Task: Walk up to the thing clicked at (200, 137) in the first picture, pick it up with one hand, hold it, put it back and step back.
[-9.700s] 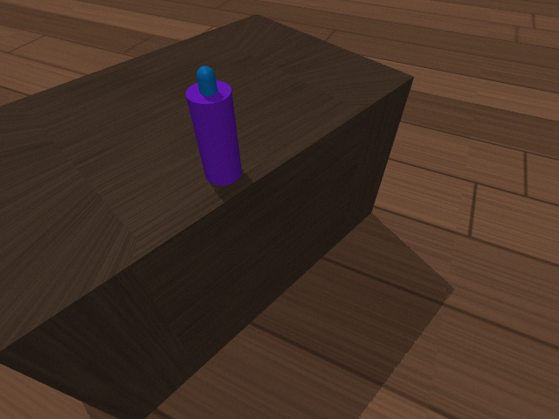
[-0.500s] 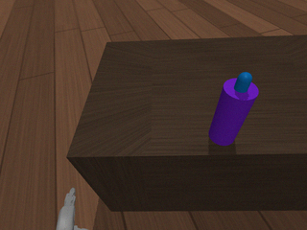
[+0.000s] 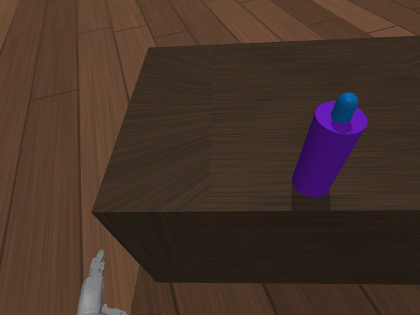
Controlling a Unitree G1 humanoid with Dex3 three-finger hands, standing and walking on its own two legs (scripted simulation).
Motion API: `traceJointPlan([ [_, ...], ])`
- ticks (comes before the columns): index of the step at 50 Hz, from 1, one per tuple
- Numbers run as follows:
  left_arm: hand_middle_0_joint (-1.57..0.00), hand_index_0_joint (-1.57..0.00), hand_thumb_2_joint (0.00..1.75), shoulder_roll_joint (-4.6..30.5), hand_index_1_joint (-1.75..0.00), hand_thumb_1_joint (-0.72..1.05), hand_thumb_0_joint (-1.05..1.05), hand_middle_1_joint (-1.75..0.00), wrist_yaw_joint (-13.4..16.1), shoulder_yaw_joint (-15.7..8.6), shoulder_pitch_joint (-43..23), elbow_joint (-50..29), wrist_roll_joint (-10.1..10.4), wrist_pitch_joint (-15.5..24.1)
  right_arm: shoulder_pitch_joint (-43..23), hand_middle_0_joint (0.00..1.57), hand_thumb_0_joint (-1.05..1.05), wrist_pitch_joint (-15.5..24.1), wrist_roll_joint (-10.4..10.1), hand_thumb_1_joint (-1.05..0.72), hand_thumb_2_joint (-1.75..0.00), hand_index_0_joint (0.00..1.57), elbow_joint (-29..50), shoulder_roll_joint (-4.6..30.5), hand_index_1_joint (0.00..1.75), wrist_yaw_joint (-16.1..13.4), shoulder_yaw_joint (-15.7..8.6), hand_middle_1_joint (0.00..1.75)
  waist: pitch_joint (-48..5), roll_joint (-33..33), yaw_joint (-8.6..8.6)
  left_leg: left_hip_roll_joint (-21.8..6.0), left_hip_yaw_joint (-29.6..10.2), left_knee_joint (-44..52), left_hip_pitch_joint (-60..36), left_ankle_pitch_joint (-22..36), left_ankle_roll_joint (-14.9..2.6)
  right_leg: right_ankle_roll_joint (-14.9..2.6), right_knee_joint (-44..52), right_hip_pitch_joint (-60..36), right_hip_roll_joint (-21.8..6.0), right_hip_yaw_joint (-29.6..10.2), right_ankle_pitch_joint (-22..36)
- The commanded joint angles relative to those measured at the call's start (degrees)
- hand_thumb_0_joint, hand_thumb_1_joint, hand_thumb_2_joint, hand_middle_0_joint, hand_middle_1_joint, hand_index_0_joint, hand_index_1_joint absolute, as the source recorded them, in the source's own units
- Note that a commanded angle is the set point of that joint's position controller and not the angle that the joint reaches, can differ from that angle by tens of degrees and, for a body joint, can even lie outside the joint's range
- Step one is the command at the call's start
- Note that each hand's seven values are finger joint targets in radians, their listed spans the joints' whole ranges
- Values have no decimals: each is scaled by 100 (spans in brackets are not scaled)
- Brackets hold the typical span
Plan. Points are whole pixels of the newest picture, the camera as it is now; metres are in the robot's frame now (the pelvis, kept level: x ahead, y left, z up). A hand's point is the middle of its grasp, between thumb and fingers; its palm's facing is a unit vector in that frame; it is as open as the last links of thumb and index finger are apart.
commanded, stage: go down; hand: right
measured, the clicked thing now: (326, 146) +0.42 -0.20 +0.07
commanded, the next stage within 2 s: approach in 1.50 s
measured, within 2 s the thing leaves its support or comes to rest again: neither
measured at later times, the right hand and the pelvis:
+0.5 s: hand out of the picture +0.33 -0.40 +0.13, palm faces +0.20 +0.98 +0.00, open 17.4 cm; pelvis +0.00 +0.00 -0.01, yaw +0 degrees
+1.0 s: hand out of the picture +0.33 -0.40 +0.13, palm faces +0.20 +0.98 +0.00, open 17.4 cm; pelvis +0.00 -0.01 -0.01, yaw +1 degrees
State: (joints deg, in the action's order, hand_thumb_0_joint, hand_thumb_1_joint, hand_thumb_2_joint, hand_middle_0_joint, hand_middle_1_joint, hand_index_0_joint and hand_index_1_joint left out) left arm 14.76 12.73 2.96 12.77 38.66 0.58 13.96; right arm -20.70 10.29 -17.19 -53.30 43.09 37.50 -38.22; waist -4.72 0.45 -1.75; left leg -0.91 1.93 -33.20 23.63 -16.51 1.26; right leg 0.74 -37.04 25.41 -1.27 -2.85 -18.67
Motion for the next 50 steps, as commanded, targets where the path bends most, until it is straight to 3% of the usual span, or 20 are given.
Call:
traceJointPlan([
  [1, -5, -5, 6, 1009, -6, -57, 0, -5, 133, -467, -210, -728, -16, 277, -1702, 5, 0, 322, -160, 50, -6, 5, 1173, 2462, 5, -10, -417, 5, -1432, -885, -23, 139, 10, 187, -409, 1471, -191, -129, 386, -824, 116, 54, 1767],
  [4, -5, -5, 6, 832, -6, -57, 0, -5, 87, -359, -132, -679, -13, 265, -1629, 6, 0, 298, -144, 48, -6, 6, 973, 2457, 5, 10, -435, 5, -1495, -966, 9, 152, 13, 124, -371, 1503, -198, -97, 282, -788, 105, 33, 1977],
  [5, -5, -5, 6, 1018, -6, -57, 0, -5, 104, -496, -109, -770, -21, 269, -1665, 6, 0, 287, -161, 49, -5, 5, 912, 2510, 5, 14, -489, 5, -1564, -848, -55, 137, 4, 125, -396, 1571, -186, -122, 238, -760, 112, 39, 1994],
  [7, -5, -5, 7, 919, -6, -57, 0, -5, 85, -395, -219, -572, -33, 257, -1812, 5, 0, 303, -106, 51, -6, 5, 971, 2591, 5, 18, -445, 5, -1408, -988, -4, 122, -34, 90, -295, 1457, -203, -127, 234, -588, 125, 59, 1799],
  [9, -5, -5, 6, 1150, -6, -57, 0, -5, 116, -548, -509, -1029, -22, 317, -1939, 5, 0, 337, -128, 51, -6, 5, 1058, 2655, 5, 17, -511, 5, -1607, -791, -40, 134, -6, 60, -321, 1367, -198, -147, 236, -661, 94, 36, 1617],
  [12, -5, -5, 7, 830, -6, -57, 0, -5, 80, -249, -309, -896, -16, 279, -1935, 5, 0, 344, -108, 52, -6, 5, 951, 2720, 5, 31, -535, 5, -1593, -938, 32, 126, -17, 7, -296, 1383, -205, -131, 149, -561, 111, 43, 1709],
  [15, -5, -4, 7, 1050, -6, -57, 0, -5, 103, -421, -346, -988, -35, 290, -2057, 5, 0, 327, -103, 52, -5, 5, 927, 2783, 5, 35, -513, 5, -1603, -1012, -64, 144, -3, -12, -181, 1269, -220, -116, 165, -531, 79, 23, 1644],
  [17, -5, -5, 6, 896, -6, -57, 0, -5, 83, -261, -306, -1000, -38, 287, -2115, 5, 0, 297, -40, 51, -6, 5, 841, 2745, 5, 34, -452, 5, -1617, -1014, -37, 140, -23, -31, -160, 1281, -218, -122, 107, -556, 93, 42, 1640],
  [20, -5, -5, 6, 925, -5, -56, 0, -5, 87, -292, -144, -974, -35, 288, -2243, 5, 0, 310, -38, 52, -5, 5, 928, 2933, 5, 24, -512, 5, -1589, -1139, -59, 162, 12, -77, -30, 1151, -227, -90, 94, -522, 59, 28, 1611],
  [23, -5, -4, 7, 1129, -6, -57, 0, -5, 78, -477, -14, -1050, -51, 292, -2103, 5, 0, 248, -23, 52, -5, 5, 521, 2806, 5, 10, -464, 5, -1488, -879, -156, 181, 28, -97, 8, 1084, -218, -106, 85, -365, 59, 7, 1443],
  [25, -5, -5, 6, 840, -5, -56, 0, -5, 36, -215, -150, -1106, -43, 306, -2306, 5, 0, 285, 17, 53, -5, 5, 801, 2874, 5, 4, -451, 5, -1563, -1180, -45, 177, 13, -136, 50, 1052, -237, -79, 59, -367, 57, 23, 1488],
  [27, -5, -4, 6, 985, -5, -56, 0, -5, 48, -396, 1, -1022, -51, 298, -2071, 5, 0, 253, 41, 53, -5, 5, 667, 2838, 5, -21, -452, 5, -1621, -1148, -36, 199, 31, -163, 79, 1009, -244, -64, 52, -422, 44, 15, 1526],
  [33, -5, -4, 7, 1040, -5, -57, 0, -5, 35, -312, -182, -1473, -39, 329, -2255, 6, 0, 262, -40, 52, -5, 5, 909, 2850, 5, -27, -532, 5, -1915, -1013, -84, 185, 34, -195, -79, 1137, -241, -80, -43, -475, 32, -10, 1636],
  [37, -5, -4, 6, 968, -5, -56, 0, -5, 41, -292, -205, -1353, -29, 303, -2310, 6, 0, 252, 41, 52, -5, 6, 958, 2879, 5, -112, -497, 5, -1647, -1130, 5, 156, 1, -202, -62, 1016, -247, -104, -8, -274, 68, 33, 1378],
  [38, -5, -4, 6, 980, -5, -56, 0, -5, 45, -357, 19, -1203, -37, 288, -2298, 5, 0, 226, 82, 53, -6, 5, 808, 2857, 5, -125, -447, 5, -1640, -1062, -99, 168, -3, -212, -13, 1046, -236, -96, -31, -297, 66, 32, 1378],
  [39, -5, -4, 6, 878, -5, -56, 0, -5, 29, -209, 1, -1253, -31, 282, -2185, 6, 0, 200, 82, 53, -5, 6, 801, 2922, 5, -132, -519, 5, -1590, -1068, -14, 160, 7, -202, -69, 1071, -230, -109, -23, -237, 82, 47, 1382],
  [41, -5, -4, 6, 863, -5, -56, 0, -5, 33, -223, 48, -1196, -36, 273, -2302, 5, 0, 196, 75, 54, -5, 5, 887, 2993, 5, -119, -543, 5, -1702, -1128, -41, 167, 6, -236, -49, 1166, -234, -91, -55, -255, 78, 32, 1515],
  [45, -5, -4, 6, 1070, -5, -56, 0, -5, 14, -431, 91, -1257, -33, 284, -2016, 5, 0, 139, 47, 52, -6, 5, 603, 2677, 5, -25, -377, 5, -1577, -1021, -142, 208, 53, -281, 192, 1067, -239, -68, -66, -346, 23, -14, 1639],
  [48, -5, -4, 6, 848, -5, -56, 0, -5, -23, -197, -54, -1389, -25, 301, -2241, 5, 0, 182, 17, 54, -5, 5, 743, 2742, 5, 3, -411, 5, -1608, -1095, -96, 200, 46, -272, 198, 915, -255, -66, -73, -286, 15, -26, 1479],
  [50, -5, -4, 6, 951, -5, -56, 0, -5, -11, -358, 124, -1196, -25, 293, -2099, 5, 0, 183, 12, 54, -5, 5, 574, 2688, 5, 5, -396, 5, -1487, -900, -154, 164, -3, -270, 156, 934, -226, -125, -97, -140, 62, 21, 1204],
])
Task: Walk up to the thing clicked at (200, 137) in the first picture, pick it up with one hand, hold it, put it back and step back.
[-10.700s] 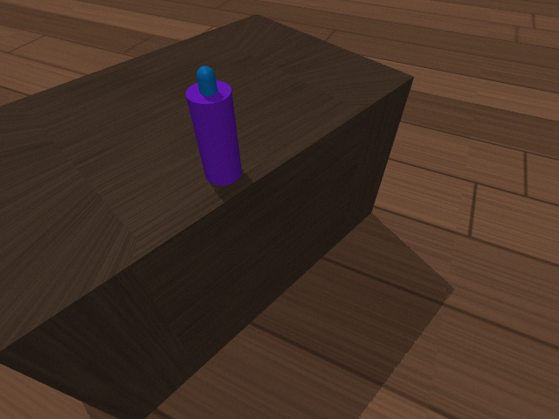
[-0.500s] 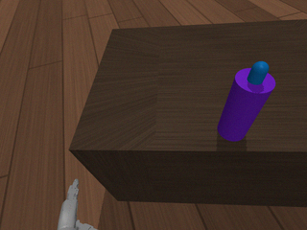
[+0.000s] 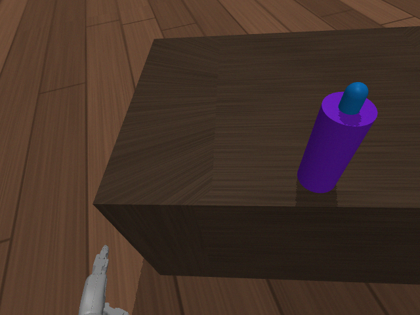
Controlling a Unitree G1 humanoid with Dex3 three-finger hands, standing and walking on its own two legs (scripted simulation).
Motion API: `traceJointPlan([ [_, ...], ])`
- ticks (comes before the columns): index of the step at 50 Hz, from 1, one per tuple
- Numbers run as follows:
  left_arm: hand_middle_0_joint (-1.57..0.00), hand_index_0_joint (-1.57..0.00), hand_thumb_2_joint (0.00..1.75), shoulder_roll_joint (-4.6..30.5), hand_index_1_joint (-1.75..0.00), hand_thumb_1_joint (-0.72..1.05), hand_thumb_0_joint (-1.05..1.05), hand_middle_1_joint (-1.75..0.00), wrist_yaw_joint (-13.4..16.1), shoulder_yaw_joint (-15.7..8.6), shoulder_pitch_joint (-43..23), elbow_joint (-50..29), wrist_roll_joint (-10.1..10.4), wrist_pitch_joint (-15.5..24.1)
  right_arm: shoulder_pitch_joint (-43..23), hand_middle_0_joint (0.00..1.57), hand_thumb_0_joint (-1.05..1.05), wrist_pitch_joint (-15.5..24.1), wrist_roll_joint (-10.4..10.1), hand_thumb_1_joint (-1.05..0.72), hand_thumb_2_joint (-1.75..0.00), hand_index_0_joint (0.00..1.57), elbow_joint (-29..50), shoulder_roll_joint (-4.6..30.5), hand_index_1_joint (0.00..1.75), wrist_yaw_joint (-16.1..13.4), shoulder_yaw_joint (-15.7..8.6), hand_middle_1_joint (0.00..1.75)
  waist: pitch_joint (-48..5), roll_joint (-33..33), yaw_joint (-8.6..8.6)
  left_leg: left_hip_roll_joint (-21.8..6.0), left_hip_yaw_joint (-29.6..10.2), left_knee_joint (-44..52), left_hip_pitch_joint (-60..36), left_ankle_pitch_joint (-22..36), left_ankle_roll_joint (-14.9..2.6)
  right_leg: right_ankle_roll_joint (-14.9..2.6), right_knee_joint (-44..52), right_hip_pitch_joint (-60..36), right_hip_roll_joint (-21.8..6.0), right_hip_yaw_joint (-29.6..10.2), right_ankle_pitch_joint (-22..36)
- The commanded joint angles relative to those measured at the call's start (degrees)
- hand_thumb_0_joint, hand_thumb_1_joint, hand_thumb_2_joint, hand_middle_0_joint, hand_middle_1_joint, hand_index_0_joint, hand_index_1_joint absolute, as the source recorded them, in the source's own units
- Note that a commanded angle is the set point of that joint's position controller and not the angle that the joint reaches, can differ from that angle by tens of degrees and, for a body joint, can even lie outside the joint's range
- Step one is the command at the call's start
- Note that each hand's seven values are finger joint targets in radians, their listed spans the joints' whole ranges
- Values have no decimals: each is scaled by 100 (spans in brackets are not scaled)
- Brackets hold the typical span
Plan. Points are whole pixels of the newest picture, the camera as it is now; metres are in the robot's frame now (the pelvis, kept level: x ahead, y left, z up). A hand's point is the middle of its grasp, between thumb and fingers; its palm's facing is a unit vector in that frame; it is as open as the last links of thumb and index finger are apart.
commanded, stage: go down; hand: right
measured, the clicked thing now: (333, 140) +0.43 -0.20 +0.08
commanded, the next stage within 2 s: approach in 0.50 s
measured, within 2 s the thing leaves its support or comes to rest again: neither
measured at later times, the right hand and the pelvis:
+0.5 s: hand out of the picture +0.33 -0.40 +0.14, palm faces +0.21 +0.98 +0.00, open 17.5 cm; pelvis +0.00 +0.00 +0.00, yaw +0 degrees
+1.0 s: hand (417, 172) +0.36 -0.33 +0.08, palm faces +0.12 +0.99 +0.05, open 17.6 cm; pelvis +0.00 +0.01 -0.01, yaw +0 degrees
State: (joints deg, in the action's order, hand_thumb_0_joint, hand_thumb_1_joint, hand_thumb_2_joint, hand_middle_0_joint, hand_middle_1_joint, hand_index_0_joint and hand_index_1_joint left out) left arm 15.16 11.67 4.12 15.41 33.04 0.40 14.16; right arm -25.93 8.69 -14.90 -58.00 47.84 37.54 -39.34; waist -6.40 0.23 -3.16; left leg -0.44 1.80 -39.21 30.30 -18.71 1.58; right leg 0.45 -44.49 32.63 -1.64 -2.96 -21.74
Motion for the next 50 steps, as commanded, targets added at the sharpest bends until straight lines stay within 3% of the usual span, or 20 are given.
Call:
traceJointPlan([
  [1, -5, -4, 6, 933, -5, -55, 0, -5, 98, -443, -239, -765, -10, 283, -1634, 5, 0, 376, -214, 55, -5, 5, 1193, 2368, 5, -17, -385, 5, -1425, -892, 22, 92, -24, 343, -589, 1152, -250, -119, 628, -807, 130, 52, 1413],
  [4, -5, -4, 6, 839, -5, -56, 0, -5, 101, -334, -192, -719, -24, 266, -1816, 5, 0, 436, -198, 56, -6, 5, 1461, 2443, 5, -42, -424, 5, -1744, -1219, 88, 105, -1, 231, -591, 1392, -274, -52, 530, -1105, 116, 34, 1966],
  [5, -4, -4, 6, 986, -5, -55, 0, -5, 122, -448, -320, -927, -8, 276, -1842, 5, 0, 432, -215, 54, -5, 5, 1490, 2503, 5, -48, -467, 5, -1808, -1073, 45, 125, 33, 230, -577, 1391, -268, -58, 523, -1166, 92, -3, 2086],
  [8, -4, -4, 6, 841, -5, -55, 0, -5, 118, -312, -275, -665, -23, 235, -1937, 5, 0, 396, -154, 55, -5, 5, 1453, 2528, 5, -109, -440, 5, -1512, -1238, 77, 110, 11, 269, -541, 1199, -283, -61, 594, -919, 118, 25, 1711],
  [11, -5, -5, 6, 964, -5, -55, 0, -5, 148, -399, -474, -994, -21, 276, -2104, 5, 0, 364, -156, 53, -5, 5, 1518, 2471, 5, -112, -363, 5, -1677, -1218, 4, 126, 32, 269, -557, 1213, -278, -49, 594, -1120, 86, 18, 1789],
  [14, -4, -4, 6, 891, -5, -55, 0, -5, 128, -409, -89, -654, -18, 218, -1734, 5, 0, 243, -133, 55, -5, 5, 1133, 2400, 5, -74, -358, 5, -1515, -1113, 28, 138, 65, 266, -498, 1315, -273, -43, 553, -1087, 90, 8, 2031],
  [17, -5, -5, 5, 944, -5, -55, 0, -5, 111, -431, -205, -873, -18, 245, -1622, 5, 0, 206, -131, 56, -6, 5, 1011, 2277, 5, -53, -251, 5, -1217, -923, 14, 144, 80, 315, -478, 1017, -270, -81, 677, -816, 86, 16, 1441],
  [21, -5, -5, 5, 894, -5, -55, 0, -5, 77, -434, -68, -908, 2, 246, -1469, 5, 0, 242, -212, 56, -6, 5, 1029, 2214, 5, 24, -276, 5, -1280, -902, 40, 153, 80, 279, -460, 1059, -269, -61, 663, -844, 81, 6, 1517],
  [23, -4, -4, 6, 1042, -5, -55, 0, -5, 96, -530, -170, -1163, 8, 282, -1645, 5, 0, 317, -236, 58, -6, 5, 1277, 2483, 5, -1, -469, 5, -1553, -750, 45, 137, 59, 231, -614, 1237, -243, -97, 584, -860, 107, 15, 1622],
  [28, -4, -4, 6, 860, -5, -55, 0, -5, 98, -390, -51, -820, 3, 268, -1721, 5, 0, 390, -246, 57, -5, 5, 1400, 2402, 5, -11, -434, 5, -1449, -1069, 44, 109, 15, 212, -489, 1179, -259, -85, 543, -873, 123, 40, 1606],
  [29, -4, -4, 6, 840, -5, -55, 0, -5, 98, -342, -201, -788, -3, 258, -1679, 5, 0, 394, -208, 56, -5, 5, 1456, 2519, 5, -18, -487, 5, -1559, -1201, 154, 112, 23, 178, -522, 1149, -280, -66, 578, -851, 129, 19, 1662],
  [31, -5, -4, 5, 882, -5, -56, 0, -4, 129, -332, -331, -922, -14, 272, -1847, 5, 0, 411, -212, 55, -3, 5, 1812, 2681, 4, -34, -583, 4, -1779, -1466, 180, 113, 16, 192, -552, 1237, -294, -26, 524, -1136, 108, 28, 1947],
  [32, -5, -4, 5, 867, -5, -57, 0, -4, 135, -327, -251, -733, -30, 249, -1791, 6, 0, 384, -216, 53, -3, 5, 1772, 2639, 4, -49, -574, 4, -1748, -1547, 210, 143, 55, 155, -543, 1252, -301, 11, 539, -1194, 76, 0, 2190],
  [35, -5, -5, 4, 881, -5, -56, 0, -5, 129, -401, -418, -657, -36, 259, -1502, 5, 0, 267, -245, 53, -4, 5, 1426, 1995, 4, -50, -257, 4, -1378, -1192, 93, 135, 43, 191, -485, 1295, -271, -48, 529, -941, 96, 25, 1987],
  [36, -5, -4, 4, 937, -5, -56, 0, -5, 142, -494, -145, -289, -61, 239, -1364, 5, 0, 235, -232, 53, -4, 5, 1199, 1863, 4, -39, -151, 4, -1366, -1062, 4, 158, 55, 169, -400, 1330, -271, -33, 527, -965, 67, 12, 2103],
  [38, -5, -5, 4, 1019, -5, -56, 0, -5, 133, -534, -508, -777, -51, 284, -1657, 5, 0, 283, -259, 53, -4, 5, 1451, 1634, 4, -35, 35, 4, -1428, -1001, -71, 172, 73, 163, -225, 1114, -274, -42, 541, -1037, 23, -26, 1932],
  [41, -5, -5, 4, 1016, -5, -55, 0, -5, 100, -565, -249, -946, -34, 296, -1365, 5, 0, 321, -289, 54, -4, 5, 1033, 1053, 4, -51, 325, 4, -1388, -434, -213, 151, 66, 171, -226, 1110, -219, -115, 488, -944, 80, -10, 1537],
  [44, -5, -5, 3, 870, -5, -54, 0, -5, 55, -482, -161, -1228, -31, 307, -1536, 4, 0, 493, -273, 58, -5, 5, 1126, 858, 5, -201, 455, 5, -1365, -336, -241, 111, 7, 120, -188, 1106, -179, -158, 424, -759, 141, 22, 1342],
  [46, -5, -6, 3, 996, -5, -53, 0, -5, 30, -677, 157, -1253, -38, 271, -1680, 4, 0, 651, -265, 59, -4, 5, 1168, 837, 5, -360, 448, 5, -1353, -291, -287, 107, 6, 26, -83, 1149, -164, -152, 329, -752, 143, 39, 1397],
  [50, -5, -6, 2, 710, -4, -51, 0, -5, -154, -603, 276, -1284, -112, 230, -1851, 4, 0, 1062, -134, 58, -6, 4, 1323, 682, 5, -688, 439, 5, -1367, -708, -250, 75, -77, -325, 375, 1148, -188, -108, -19, -440, 170, 120, 1477],
])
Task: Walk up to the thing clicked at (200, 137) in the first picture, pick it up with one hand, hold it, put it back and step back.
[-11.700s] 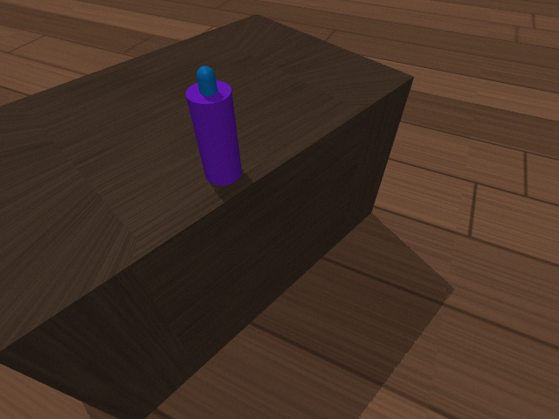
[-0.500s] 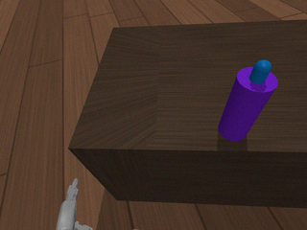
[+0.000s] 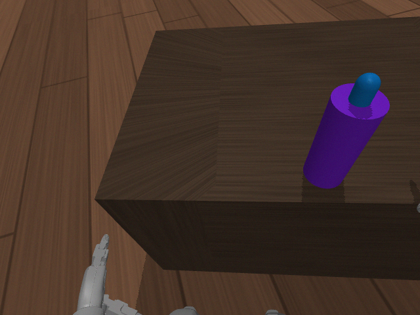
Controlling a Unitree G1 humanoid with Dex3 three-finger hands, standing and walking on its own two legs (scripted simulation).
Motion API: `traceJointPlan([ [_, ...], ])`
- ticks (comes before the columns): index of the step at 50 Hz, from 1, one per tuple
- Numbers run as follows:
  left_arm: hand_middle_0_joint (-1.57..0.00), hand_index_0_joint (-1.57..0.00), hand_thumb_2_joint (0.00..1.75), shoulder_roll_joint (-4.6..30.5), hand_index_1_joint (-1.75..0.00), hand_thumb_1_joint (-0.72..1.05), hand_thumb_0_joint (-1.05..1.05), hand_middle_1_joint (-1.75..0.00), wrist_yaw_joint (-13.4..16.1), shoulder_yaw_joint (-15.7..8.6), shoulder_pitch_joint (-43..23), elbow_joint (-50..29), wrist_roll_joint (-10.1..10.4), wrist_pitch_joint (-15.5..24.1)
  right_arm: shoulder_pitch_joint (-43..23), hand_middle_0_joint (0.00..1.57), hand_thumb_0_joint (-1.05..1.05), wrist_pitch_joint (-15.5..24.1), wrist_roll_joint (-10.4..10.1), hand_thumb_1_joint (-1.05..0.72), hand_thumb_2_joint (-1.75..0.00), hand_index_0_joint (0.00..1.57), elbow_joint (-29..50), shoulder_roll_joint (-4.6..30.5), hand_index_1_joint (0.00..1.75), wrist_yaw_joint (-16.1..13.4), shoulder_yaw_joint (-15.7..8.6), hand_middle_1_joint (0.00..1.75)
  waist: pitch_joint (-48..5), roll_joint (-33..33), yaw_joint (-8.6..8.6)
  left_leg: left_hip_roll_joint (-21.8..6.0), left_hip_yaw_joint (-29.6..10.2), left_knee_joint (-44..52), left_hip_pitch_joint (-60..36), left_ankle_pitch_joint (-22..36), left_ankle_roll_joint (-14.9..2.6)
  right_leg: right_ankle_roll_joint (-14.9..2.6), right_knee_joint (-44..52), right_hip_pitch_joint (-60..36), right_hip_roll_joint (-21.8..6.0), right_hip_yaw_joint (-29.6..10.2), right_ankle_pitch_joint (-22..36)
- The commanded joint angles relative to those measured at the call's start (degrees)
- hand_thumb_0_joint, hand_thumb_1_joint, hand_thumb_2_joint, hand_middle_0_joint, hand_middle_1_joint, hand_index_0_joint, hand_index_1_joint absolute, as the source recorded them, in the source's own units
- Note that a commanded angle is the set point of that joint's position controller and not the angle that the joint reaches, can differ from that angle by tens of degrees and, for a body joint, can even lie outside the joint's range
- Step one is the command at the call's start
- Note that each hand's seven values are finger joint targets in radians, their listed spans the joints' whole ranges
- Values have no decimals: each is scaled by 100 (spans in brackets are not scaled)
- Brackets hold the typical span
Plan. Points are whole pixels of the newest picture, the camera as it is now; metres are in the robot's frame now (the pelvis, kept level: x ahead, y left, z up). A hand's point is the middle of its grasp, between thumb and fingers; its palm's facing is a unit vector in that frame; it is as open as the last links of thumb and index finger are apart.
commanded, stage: close in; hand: right
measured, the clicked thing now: (342, 134) +0.43 -0.21 +0.09
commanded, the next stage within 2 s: rest palm in 0.56 s
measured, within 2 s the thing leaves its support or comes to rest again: neither
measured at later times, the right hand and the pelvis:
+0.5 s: hand (357, 160) +0.40 -0.25 +0.04, palm faces +0.15 +0.99 +0.03, open 17.5 cm; pelvis -0.02 +0.00 -0.03, yaw +2 degrees
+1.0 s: hand (339, 157) +0.41 -0.21 +0.05, palm faces +0.19 +0.98 +0.02, open 17.1 cm; pelvis -0.02 +0.00 -0.03, yaw +2 degrees
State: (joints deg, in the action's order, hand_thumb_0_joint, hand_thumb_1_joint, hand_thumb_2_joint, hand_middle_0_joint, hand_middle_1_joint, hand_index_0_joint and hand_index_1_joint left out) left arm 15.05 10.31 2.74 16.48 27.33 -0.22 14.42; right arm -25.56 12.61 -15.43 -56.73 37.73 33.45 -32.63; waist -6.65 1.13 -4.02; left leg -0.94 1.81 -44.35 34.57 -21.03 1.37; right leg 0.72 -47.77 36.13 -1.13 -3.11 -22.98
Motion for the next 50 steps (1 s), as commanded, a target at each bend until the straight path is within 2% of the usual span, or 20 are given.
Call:
traceJointPlan([
  [1, -5, -6, 2, 604, -4, -52, 0, -5, -80, -400, 161, -560, -68, 181, -1941, 4, 0, 799, -52, 56, -6, 5, 1273, 1709, 5, -348, -226, 5, -1338, -952, -89, 114, -99, 74, 21, 1315, -178, -131, 227, -621, 126, 154, 1523],
  [3, -6, -7, 2, 642, -4, -51, 0, -6, -138, -444, -82, -856, -117, 185, -2228, 4, 0, 1059, -5, 54, -7, 4, 1477, 1870, 5, -515, -402, 5, -1740, -1074, -75, 104, -150, -127, 64, 1322, -188, -124, -5, -505, 127, 170, 1500],
  [6, -6, -7, 3, 894, -5, -53, 0, -6, -160, -684, -308, -1414, -185, 143, -2709, 4, 0, 1270, 116, 54, -4, 5, 1857, 1865, 4, -712, -380, 4, -2609, -1400, -63, 182, -117, -448, 202, 1629, -218, -39, -336, -928, 63, 118, 2383],
  [10, -6, -7, 3, 1104, -5, -54, 0, -6, -225, -979, 83, -1817, -202, -83, -2549, 4, 0, 1178, 216, 55, -5, 4, 1738, 1409, 5, -1066, -260, 5, -3007, -1330, -38, 270, -36, -476, 47, 1518, -236, -4, -332, -1054, 17, 75, 2535],
  [14, -6, -6, 4, 761, -5, -55, 0, -6, -378, -781, 660, -1722, -165, -322, -1594, 4, 0, 942, 372, 54, -6, 4, 1014, 604, 5, -1451, 35, 5, -2191, -1001, 54, 279, 6, -412, -18, 1334, -245, -14, -146, -448, 56, 160, 1954],
  [16, -6, -7, 3, 813, -5, -54, 0, -6, -402, -857, 107, -2422, -142, -339, -2629, 4, 0, 1075, 450, 55, -6, 4, 2160, 1000, 5, -1694, -101, 5, -2595, -1021, 59, 241, -81, -397, -170, 1321, -237, -54, -159, -445, 70, 198, 1618],
  [20, -6, -6, 3, 630, -5, -53, 0, -6, -525, -880, 601, -1997, -114, -441, -1692, 3, 0, 926, 455, 55, -6, 4, 1231, -124, 5, -1874, 395, 5, -1394, -413, -106, 247, -41, -327, 376, 660, -222, -131, -38, 58, 29, 183, 758],
  [22, -5, -6, 3, 995, -5, -54, 0, -5, -501, -1198, 12, -2786, -100, -405, -2771, 4, 0, 1087, 524, 55, -6, 4, 2542, 631, 5, -2036, 129, 5, -2239, -675, -54, 232, -75, -384, 162, 801, -222, -103, -54, -344, 14, 186, 894],
  [24, -5, -6, 3, 742, -4, -53, 0, -5, -558, -1093, 740, -2266, -103, -483, -2214, 3, 0, 974, 553, 55, -5, 4, 1834, -17, 5, -2063, 469, 5, -1727, -570, -152, 243, -47, -417, 315, 842, -222, -104, -76, -244, 22, 212, 908],
  [26, -5, -6, 3, 494, -4, -54, 0, -5, -641, -857, 581, -2495, -47, -489, -2204, 4, 0, 960, 479, 54, -5, 4, 1956, -386, 5, -2061, 668, 5, -1693, -420, -160, 234, -40, -394, 355, 710, -201, -131, -74, -140, 25, 188, 746],
  [28, -5, -5, 4, 718, -4, -54, 0, -5, -611, -1043, 484, -2621, -53, -518, -2572, 4, 0, 1001, 552, 54, -5, 4, 2395, 92, 5, -2174, 451, 5, -2150, -557, -119, 209, -78, -439, 317, 781, -205, -122, -122, -296, 17, 207, 834],
  [30, -5, -6, 3, 774, -4, -53, 0, -5, -639, -1227, 929, -2189, -68, -578, -2368, 4, 0, 935, 572, 52, -5, 4, 2111, -168, 5, -2253, 565, 5, -1819, -635, -146, 192, -114, -411, 364, 687, -206, -122, -124, -225, 47, 245, 691],
  [32, -5, -6, 3, 682, -4, -53, 0, -5, -674, -1079, 458, -2905, -16, -534, -2528, 4, 0, 954, 553, 53, -6, 4, 2599, -337, 5, -2323, 695, 5, -2165, -530, -118, 201, -71, -446, 242, 874, -201, -107, -128, -402, 26, 221, 917],
  [34, -5, -3, 8, 809, -6, -60, 0, -4, -669, -1273, 933, -2425, -26, -633, -2229, 5, 0, 917, 593, 52, -4, 6, 2405, -175, 4, -2431, 562, 4, -1978, -600, -92, 202, -57, -432, 257, 848, -204, -111, -113, -347, 43, 239, 903],
  [36, -5, -3, 8, 571, -6, -60, 0, -4, -719, -992, 608, -2857, -2, -623, -2508, 7, 0, 919, 609, 54, -3, 7, 2871, -366, 4, -2509, 741, 4, -2134, -561, -18, 189, -91, -403, 128, 850, -203, -112, -97, -374, 51, 238, 903],
  [39, -5, -3, 8, 851, -6, -60, 0, -4, -707, -1339, 826, -2622, -7, -704, -2031, 8, 0, 843, 618, 57, 0, 8, 2504, -471, 3, -2656, 680, 3, -1951, -417, -47, 199, -41, -381, 95, 889, -198, -115, -47, -306, 50, 221, 940],
  [42, -5, -4, 6, 624, -5, -57, 0, -5, -718, -1127, 544, -2851, 19, -703, -2319, 21, 0, 890, 673, 58, 0, 21, 2910, -581, 4, -2744, 880, 4, -2041, -491, -23, 181, -86, -357, -8, 985, -195, -107, -41, -425, 32, 253, 1028],
  [44, -5, -5, 6, 448, -5, -56, 0, -5, -759, -1002, 954, -2356, 9, -769, -2013, 26, 0, 813, 705, 58, 0, 25, 2319, -699, 6, -2762, 839, 6, -1552, -436, -56, 171, -105, -362, 228, 896, -194, -124, -57, -159, 43, 272, 919],
  [46, -5, -4, 6, 584, -5, -57, 0, -5, -746, -1100, 651, -2677, 5, -737, -2387, 29, 0, 907, 713, 60, 0, 29, 2641, -339, 8, -2797, 647, 8, -1913, -448, -96, 155, -123, -369, 83, 955, -178, -125, -74, -266, 28, 246, 965],
  [50, -5, -5, 6, 660, -5, -56, 0, -5, -758, -1203, 823, -2649, -2, -757, -2322, 36, 0, 882, 720, 56, 0, 36, 2179, -542, 15, -2744, 734, 15, -1933, -185, -218, 118, -217, -332, -131, 1171, -127, -175, -210, -144, 63, 285, 1051],
])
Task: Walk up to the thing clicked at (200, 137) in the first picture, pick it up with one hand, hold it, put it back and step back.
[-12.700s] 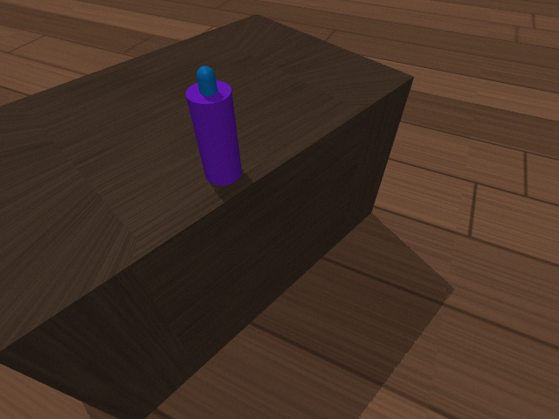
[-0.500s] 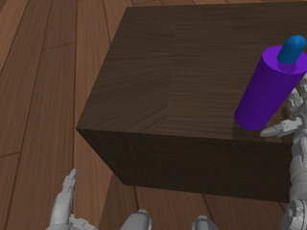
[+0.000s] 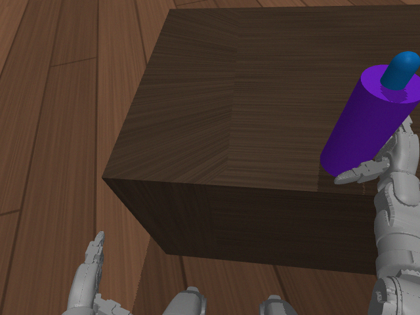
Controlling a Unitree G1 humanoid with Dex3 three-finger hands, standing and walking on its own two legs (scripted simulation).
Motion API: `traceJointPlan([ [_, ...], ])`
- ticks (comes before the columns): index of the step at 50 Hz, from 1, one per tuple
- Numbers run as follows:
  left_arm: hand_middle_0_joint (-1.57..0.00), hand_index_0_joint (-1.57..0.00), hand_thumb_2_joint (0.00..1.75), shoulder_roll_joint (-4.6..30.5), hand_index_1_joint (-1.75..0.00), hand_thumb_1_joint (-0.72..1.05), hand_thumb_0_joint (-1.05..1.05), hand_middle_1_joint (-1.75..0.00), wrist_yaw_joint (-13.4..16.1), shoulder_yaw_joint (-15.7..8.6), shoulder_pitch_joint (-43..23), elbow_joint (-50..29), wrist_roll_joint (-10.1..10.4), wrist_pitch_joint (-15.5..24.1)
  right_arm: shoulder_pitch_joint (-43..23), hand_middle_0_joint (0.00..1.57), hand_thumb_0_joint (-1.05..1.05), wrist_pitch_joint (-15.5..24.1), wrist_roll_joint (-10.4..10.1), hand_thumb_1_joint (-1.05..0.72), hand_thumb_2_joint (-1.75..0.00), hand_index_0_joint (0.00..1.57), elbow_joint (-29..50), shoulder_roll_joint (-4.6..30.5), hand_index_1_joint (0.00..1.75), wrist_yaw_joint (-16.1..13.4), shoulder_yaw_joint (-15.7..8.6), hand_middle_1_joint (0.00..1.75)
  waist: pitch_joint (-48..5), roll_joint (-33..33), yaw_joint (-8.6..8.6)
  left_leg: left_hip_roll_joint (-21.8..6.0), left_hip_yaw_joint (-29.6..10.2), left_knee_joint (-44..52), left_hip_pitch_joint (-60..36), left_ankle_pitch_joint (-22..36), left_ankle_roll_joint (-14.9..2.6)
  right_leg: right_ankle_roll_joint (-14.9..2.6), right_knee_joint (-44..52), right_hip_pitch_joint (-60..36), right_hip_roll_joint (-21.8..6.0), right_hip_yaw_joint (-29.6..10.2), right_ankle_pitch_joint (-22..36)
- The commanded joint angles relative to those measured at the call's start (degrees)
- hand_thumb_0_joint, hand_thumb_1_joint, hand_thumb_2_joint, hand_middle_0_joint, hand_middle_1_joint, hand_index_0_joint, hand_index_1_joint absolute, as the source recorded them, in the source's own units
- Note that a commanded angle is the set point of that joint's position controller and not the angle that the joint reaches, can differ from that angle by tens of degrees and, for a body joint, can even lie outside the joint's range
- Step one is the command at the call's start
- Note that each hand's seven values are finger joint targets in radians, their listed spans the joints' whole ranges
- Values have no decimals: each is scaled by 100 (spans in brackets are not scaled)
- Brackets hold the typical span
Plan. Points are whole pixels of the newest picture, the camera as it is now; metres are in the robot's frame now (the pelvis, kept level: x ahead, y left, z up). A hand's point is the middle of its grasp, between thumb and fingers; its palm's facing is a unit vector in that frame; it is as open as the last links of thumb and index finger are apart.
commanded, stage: close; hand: right
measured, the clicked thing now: (367, 120) +0.44 -0.23 +0.12
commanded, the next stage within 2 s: settle in 0.62 s
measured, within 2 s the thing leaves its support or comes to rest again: leaves its support in 1.24 s
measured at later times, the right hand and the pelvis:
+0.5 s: hand (364, 143) +0.42 -0.24 +0.07, palm faces +0.23 +0.97 +0.02, open 12.0 cm; pelvis +0.01 +0.00 +0.00, yaw +0 degrees
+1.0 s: hand (362, 144) +0.42 -0.23 +0.07, palm faces +0.21 +0.98 +0.00, open 11.8 cm; pelvis +0.01 -0.01 +0.01, yaw +0 degrees
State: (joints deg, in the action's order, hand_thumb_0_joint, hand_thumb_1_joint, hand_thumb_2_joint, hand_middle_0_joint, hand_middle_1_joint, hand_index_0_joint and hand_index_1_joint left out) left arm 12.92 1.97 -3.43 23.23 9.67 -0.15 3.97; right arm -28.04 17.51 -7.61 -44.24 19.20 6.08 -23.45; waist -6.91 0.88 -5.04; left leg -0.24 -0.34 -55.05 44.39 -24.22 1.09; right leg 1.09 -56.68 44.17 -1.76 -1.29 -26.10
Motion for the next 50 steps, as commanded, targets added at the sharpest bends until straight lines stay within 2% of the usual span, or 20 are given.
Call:
traceJointPlan([
  [1, -5, -4, 6, 835, -5, -56, 0, -5, 61, -547, 263, -769, -18, 270, -2194, 36, 0, 410, -61, 55, 0, 36, 1003, 1339, 16, 2, -180, 15, -1902, -289, -113, 47, 3, 706, -1044, 1576, -105, -210, 656, -950, 133, 112, 1461],
  [7, -4, -4, 6, 613, -5, -57, 0, -5, 17, -230, -276, -1101, 3, 326, -2610, 49, 0, 441, -47, 52, -7, 49, 898, 1246, 26, 75, -60, 26, -2072, -341, -73, 59, 23, 691, -1008, 1459, -128, -196, 670, -981, 118, 75, 1399],
  [8, -4, -4, 6, 842, -5, -57, 0, -5, 57, -513, -83, -938, 10, 300, -2759, 53, 0, 455, 1, 51, -8, 52, 983, 1628, 28, 51, -230, 28, -2246, -420, -111, 54, -19, 700, -1000, 1504, -125, -195, 646, -1123, 112, 89, 1442],
  [11, -4, -4, 6, 933, -5, -56, 0, -5, 35, -546, 159, -937, -7, 291, -2252, 61, 0, 337, -19, 46, -15, 61, 532, 1071, 36, 108, 89, 36, -2099, -393, -164, 110, 109, 701, -939, 1488, -150, -162, 758, -1239, 118, 64, 1479],
  [12, -4, -4, 6, 714, -5, -56, 0, -5, 0, -277, 95, -968, 17, 293, -1760, 64, 0, 273, -33, 44, -18, 64, 321, 1027, 39, 124, 39, 39, -1957, -268, -37, 117, 136, 726, -958, 1563, -133, -161, 770, -1205, 125, 83, 1610],
  [14, -5, -4, 7, 809, -5, -57, 0, -5, 26, -415, 27, -1039, 10, 284, -2636, 71, 0, 423, -69, 42, -21, 71, 1335, 1401, 44, 87, -56, 44, -2413, -531, -60, 112, 112, 658, -1052, 1813, -155, -142, 730, -1436, 108, 81, 1926],
  [15, -4, -4, 7, 817, -5, -57, 0, -5, 2, -409, 96, -770, -18, 265, -2040, 75, 0, 354, -43, 41, -22, 75, 714, 1258, 47, 96, -79, 47, -2060, -510, 16, 128, 177, 636, -949, 1690, -170, -116, 775, -1298, 110, 57, 1933],
  [21, -5, -4, 6, 735, -5, -56, 0, -5, 11, -347, -319, -1126, 19, 278, -2390, 87, 0, 489, -99, 21, -45, 88, 1524, 1367, 67, 35, -136, 67, -2191, -340, 0, 89, 96, 740, -1229, 1669, -133, -184, 790, -1251, 117, 81, 1640],
  [23, -4, -4, 5, 792, -5, -55, 0, -5, 34, -450, 67, -808, 15, 240, -1730, 92, 0, 394, -58, 12, -54, 93, 655, 785, 74, 66, 217, 74, -1883, -247, -116, 104, 133, 701, -1021, 1699, -142, -164, 802, -1291, 108, 80, 1748],
  [26, -5, -5, 5, 746, -5, -55, 0, -5, 17, -409, 138, -798, 9, 219, -2032, 102, 0, 458, -15, 0, -66, 103, 1153, 1284, 86, 38, -19, 86, -2005, -568, -24, 94, 120, 677, -1032, 1793, -144, -128, 799, -1417, 95, 87, 1975],
  [28, -4, -5, 4, 777, -4, -53, 0, -5, -8, -468, 150, -801, 5, 207, -2013, 105, 0, 417, -64, -3, -78, 107, 1253, 937, 96, 68, 165, 96, -1878, -477, -88, 105, 140, 665, -882, 1720, -154, -126, 825, -1366, 85, 71, 1904],
  [31, -4, -5, 3, 1046, -4, -52, 0, -5, -2, -736, 107, -769, 10, 188, -2002, 113, 0, 401, -57, -12, -93, 115, 1496, 1232, 109, 38, 1, 109, -2086, -649, -8, 123, 196, 670, -913, 1582, -171, -78, 927, -1553, 52, 9, 1907],
  [34, -4, -5, 3, 803, -4, -52, 0, -5, -29, -511, -46, -948, 33, 188, -2137, 119, 0, 406, -60, -20, -105, 121, 1707, 1099, 120, 29, 106, 120, -2191, -571, 16, 124, 194, 687, -1125, 1781, -162, -86, 878, -1605, 66, 14, 2160],
  [36, -4, -5, 4, 761, -4, -52, 0, -5, -26, -413, -215, -933, 27, 172, -1513, 122, 0, 341, -15, -17, -108, 125, 581, 1047, 124, 5, -40, 124, -1694, -240, 16, 134, 223, 702, -967, 1643, -147, -107, 896, -1285, 62, 1, 2016],
  [38, -6, -6, 4, 948, -5, -54, 0, -6, -2, -624, -189, -1007, 21, 167, -2243, 113, 0, 507, -22, -9, -118, 118, 1609, 1373, 128, -5, -101, 128, -2279, -638, 28, 109, 162, 638, -1067, 1739, -161, -79, 887, -1606, 40, -11, 2143],
  [40, -6, -6, 5, 747, -5, -55, 0, -5, -32, -413, 0, -927, 4, 164, -1715, 113, 0, 403, -28, -7, -121, 118, 841, 989, 130, 24, 33, 130, -2017, -497, 13, 120, 187, 690, -1115, 1849, -152, -94, 865, -1555, 81, 43, 2264],
  [45, -6, -6, 5, 938, -5, -54, 0, -6, -16, -652, -40, -905, 19, 155, -2406, 116, 0, 452, -22, -7, -127, 122, 1664, 1306, 136, -26, -18, 136, -2277, -725, 24, 92, 134, 759, -1271, 1948, -154, -110, 895, -1734, 107, 77, 2205],
  [47, -6, -6, 5, 718, -5, -54, 0, -6, -31, -444, -12, -687, 32, 144, -2115, 116, 0, 395, -41, -3, -126, 122, 1351, 1173, 136, -21, 0, 136, -2000, -521, 18, 106, 166, 804, -1220, 1914, -140, -124, 936, -1659, 106, 70, 2206],
  [49, -6, -6, 5, 977, -5, -54, 0, -5, 30, -613, -356, -1024, 46, 189, -2828, 117, 0, 477, -44, 0, -129, 124, 2264, 1742, 138, -102, -213, 138, -2694, -806, 85, 83, 112, 855, -1528, 2085, -142, -134, 940, -2084, 121, 92, 2292],
  [50, -6, -6, 5, 727, -5, -54, 0, -5, 15, -428, -73, -640, 21, 168, -2523, 117, 0, 396, -43, 0, -128, 124, 1753, 1280, 138, -93, 50, 138, -2212, -778, 24, 103, 152, 880, -1413, 1980, -153, -115, 1006, -1940, 126, 87, 2235],
])
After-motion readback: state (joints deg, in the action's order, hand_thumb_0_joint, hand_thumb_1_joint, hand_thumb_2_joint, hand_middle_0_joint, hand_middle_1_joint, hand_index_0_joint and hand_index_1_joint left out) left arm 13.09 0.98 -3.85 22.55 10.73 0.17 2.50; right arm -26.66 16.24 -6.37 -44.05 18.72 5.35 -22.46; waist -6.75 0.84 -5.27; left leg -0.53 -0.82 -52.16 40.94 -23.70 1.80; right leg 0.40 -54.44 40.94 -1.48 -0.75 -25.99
